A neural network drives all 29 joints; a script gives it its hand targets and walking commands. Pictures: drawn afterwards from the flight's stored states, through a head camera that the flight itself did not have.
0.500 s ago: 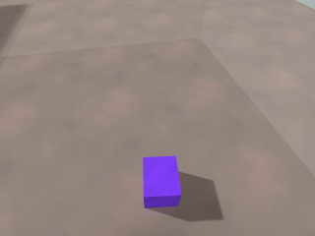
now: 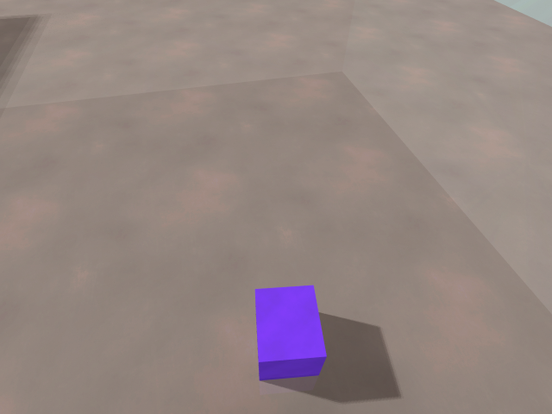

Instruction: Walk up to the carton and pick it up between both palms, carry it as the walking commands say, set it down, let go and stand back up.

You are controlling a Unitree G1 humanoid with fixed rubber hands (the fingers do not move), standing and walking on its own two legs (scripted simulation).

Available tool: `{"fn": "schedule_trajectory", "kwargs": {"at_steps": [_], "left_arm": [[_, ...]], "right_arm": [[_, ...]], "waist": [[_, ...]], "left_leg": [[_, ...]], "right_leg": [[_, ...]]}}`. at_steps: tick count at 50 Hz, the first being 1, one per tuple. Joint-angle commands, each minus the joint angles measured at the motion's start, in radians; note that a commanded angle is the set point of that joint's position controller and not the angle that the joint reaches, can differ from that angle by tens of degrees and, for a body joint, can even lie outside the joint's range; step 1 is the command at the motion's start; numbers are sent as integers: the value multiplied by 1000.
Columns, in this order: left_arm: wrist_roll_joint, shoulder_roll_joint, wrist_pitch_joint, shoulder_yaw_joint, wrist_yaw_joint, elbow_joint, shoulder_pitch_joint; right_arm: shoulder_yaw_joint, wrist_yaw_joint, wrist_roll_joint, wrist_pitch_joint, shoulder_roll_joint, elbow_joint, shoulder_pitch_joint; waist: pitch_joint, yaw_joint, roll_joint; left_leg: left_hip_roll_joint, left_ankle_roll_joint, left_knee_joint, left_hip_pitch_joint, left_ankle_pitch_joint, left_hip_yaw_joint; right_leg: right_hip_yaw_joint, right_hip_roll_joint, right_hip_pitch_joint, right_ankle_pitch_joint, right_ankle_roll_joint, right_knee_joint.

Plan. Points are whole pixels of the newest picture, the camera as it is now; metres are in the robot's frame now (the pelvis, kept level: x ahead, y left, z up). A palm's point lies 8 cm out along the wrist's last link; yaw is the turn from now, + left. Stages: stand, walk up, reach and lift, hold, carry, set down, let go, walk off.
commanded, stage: walk up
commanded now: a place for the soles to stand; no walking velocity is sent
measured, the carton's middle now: (286, 332) +0.51 -0.04 -0.68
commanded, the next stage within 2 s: none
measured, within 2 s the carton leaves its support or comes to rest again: neither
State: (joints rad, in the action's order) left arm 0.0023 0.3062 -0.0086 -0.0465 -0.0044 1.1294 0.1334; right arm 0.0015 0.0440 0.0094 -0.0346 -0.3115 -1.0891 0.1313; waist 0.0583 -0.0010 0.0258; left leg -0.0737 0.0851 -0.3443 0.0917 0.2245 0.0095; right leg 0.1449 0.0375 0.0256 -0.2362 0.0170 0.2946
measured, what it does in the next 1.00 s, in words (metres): steps on the spot: right foot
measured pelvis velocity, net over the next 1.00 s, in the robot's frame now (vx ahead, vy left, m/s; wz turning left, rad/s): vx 0.04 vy -0.08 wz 0.08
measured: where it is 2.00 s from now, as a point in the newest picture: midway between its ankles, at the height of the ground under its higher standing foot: outside the picture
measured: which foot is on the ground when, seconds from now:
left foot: down 0.00-0.96, up 0.98-1.00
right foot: down 0.00-0.74, up 0.76-0.92, down 0.94-1.00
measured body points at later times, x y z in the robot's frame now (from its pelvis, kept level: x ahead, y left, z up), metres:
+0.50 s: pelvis +0.01 +0.00 +0.00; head +0.03 +0.01 +0.45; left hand +0.07 +0.28 -0.15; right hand +0.06 -0.30 -0.13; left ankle -0.02 +0.06 -0.75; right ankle -0.05 -0.12 -0.75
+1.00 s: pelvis +0.04 -0.08 -0.03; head +0.06 -0.09 +0.42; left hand +0.12 +0.22 -0.14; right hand +0.04 -0.38 -0.17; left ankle -0.02 +0.06 -0.74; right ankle +0.11 -0.20 -0.75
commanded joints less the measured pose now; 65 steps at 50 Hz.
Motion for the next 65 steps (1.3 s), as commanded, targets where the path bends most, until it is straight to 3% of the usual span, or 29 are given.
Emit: {"fn": "schedule_trajectory", "kwargs": {"at_steps": [1,16,32,33,34,35,36,37,39,41,43,44,46,47,48,49,50,51,52,54,55,57,58,59,60,61,62,63,65], "left_arm": [[-1,196,-19,-31,-15,-50,0],[7,192,-19,-23,-32,-33,21],[11,188,-18,-24,-38,-34,25],[51,198,-15,-68,-18,-102,72],[60,194,-11,-77,-12,-116,56],[61,181,-8,-81,-4,-140,42],[66,166,-7,-83,4,-188,-14],[69,160,-4,-85,11,-243,-71],[64,172,-10,-88,13,-316,-59],[62,193,-19,-95,10,-339,2],[60,208,-24,-96,13,-367,32],[58,206,-26,-92,12,-369,55],[53,205,-39,-87,-4,-329,186],[58,288,-42,-100,-18,-328,217],[31,363,-38,-103,-31,-372,192],[30,326,-32,-99,-30,-384,130],[25,306,-35,-90,-32,-399,114],[20,297,-35,-86,-36,-411,108],[17,304,-32,-85,-40,-431,92],[17,297,-21,-80,-37,-451,75],[14,298,-16,-74,-35,-459,58],[-5,291,-6,-54,-25,-469,-1],[-14,266,-5,-39,-18,-462,2],[-24,246,-3,-27,-12,-452,35],[-27,263,-2,-29,-8,-434,68],[-28,257,5,-38,-15,-409,68],[-23,284,-1,-41,-18,-394,34],[-21,309,-10,-45,-16,-378,6],[-20,298,-28,-36,-11,-351,-2]], "right_arm": [[55,16,-1,-17,-246,62,6],[69,21,-5,-13,-237,60,52],[70,21,-13,-6,-222,51,58],[91,19,-32,-6,-202,63,197],[96,15,-36,-5,-223,71,227],[104,14,-44,-5,-231,85,242],[114,13,-54,-6,-248,105,251],[127,18,-62,-9,-269,127,262],[144,28,-63,-21,-284,176,243],[157,30,-57,-33,-292,213,226],[153,23,-56,-36,-284,232,226],[148,16,-57,-33,-283,243,199],[122,-6,-50,-15,-235,260,105],[101,-13,-40,-9,-158,257,142],[91,-3,-27,-1,-135,262,227],[118,6,-20,20,-222,249,231],[114,1,-23,22,-232,257,224],[114,-1,-30,15,-230,264,220],[113,-3,-31,12,-230,258,232],[107,-13,-24,17,-239,250,234],[104,-17,-24,23,-235,249,229],[100,-23,-29,29,-225,232,221],[104,-23,-33,29,-251,236,180],[107,-25,-27,27,-282,248,109],[105,-32,-9,24,-306,266,25],[94,-39,3,23,-283,247,2],[85,-45,8,24,-248,225,12],[90,-46,6,25,-253,210,39],[86,-46,2,16,-264,191,28]], "waist": [[-89,5,-42],[-85,14,-45],[-46,11,-31],[-72,22,-34],[-35,41,-57],[-6,55,-90],[61,82,-108],[107,106,-126],[113,85,-99],[102,68,-113],[99,64,-108],[95,45,-95],[57,-39,-57],[32,-60,203],[-46,-33,304],[11,-18,135],[37,-11,111],[32,-9,99],[0,3,113],[-31,6,163],[-35,15,159],[-47,55,134],[-16,47,73],[-5,8,-7],[-7,-38,-19],[-6,-41,-12],[22,-23,50],[32,2,50],[-6,7,0]], "left_leg": [[233,-60,49,-4,-589,-191],[235,-91,52,-45,-680,-187],[217,-83,52,-21,-558,-171],[190,-17,-18,-26,-233,-233],[223,39,-6,-15,28,-311],[265,101,55,-24,261,-419],[309,165,117,-69,350,-523],[373,222,156,-101,349,-631],[426,243,114,-124,178,-667],[432,222,61,-129,-18,-599],[408,190,28,-55,-82,-525],[372,157,-12,18,-112,-456],[205,30,-171,313,-74,-217],[35,-54,-420,425,63,-104],[3,-108,-585,368,398,-68],[54,-104,-702,289,435,-163],[55,-101,-737,306,428,-154],[85,-101,-710,309,411,-149],[108,-102,-661,282,389,-140],[124,-97,-509,201,334,-109],[123,-93,-411,138,279,-87],[114,-72,-166,-65,16,-76],[151,-55,-72,-71,-52,-166],[217,-18,8,9,5,-272],[242,12,2,158,65,-293],[221,4,-40,258,139,-245],[158,-42,-83,220,164,-168],[133,-65,-93,99,73,-133],[155,-59,-58,10,-66,-153]], "right_leg": [[-121,124,-40,198,-34,-7],[-124,120,-30,235,-32,17],[-141,135,-35,277,-35,-10],[-68,69,7,-86,-68,151],[-82,50,103,-249,-86,223],[-103,28,219,-331,-89,291],[-116,-3,403,-393,-78,384],[-172,2,555,-422,-68,507],[-277,70,640,-356,-57,595],[-299,104,639,-281,-33,587],[-282,106,550,-222,-30,496],[-252,92,449,-167,-38,411],[-157,19,31,78,-74,145],[-394,156,-67,110,-114,18],[-682,398,42,107,-244,-63],[-667,397,190,19,-314,-34],[-602,388,189,137,-318,14],[-534,374,166,252,-301,62],[-489,353,154,280,-279,84],[-429,331,193,265,-241,90],[-392,311,231,265,-219,104],[-321,249,353,152,-146,148],[-304,213,383,102,-105,170],[-270,157,337,44,-71,183],[-217,89,208,-82,-53,148],[-215,91,88,-189,-51,80],[-295,149,128,-231,-58,0],[-339,179,231,-202,-80,-4],[-285,163,240,-43,-79,-7]]}}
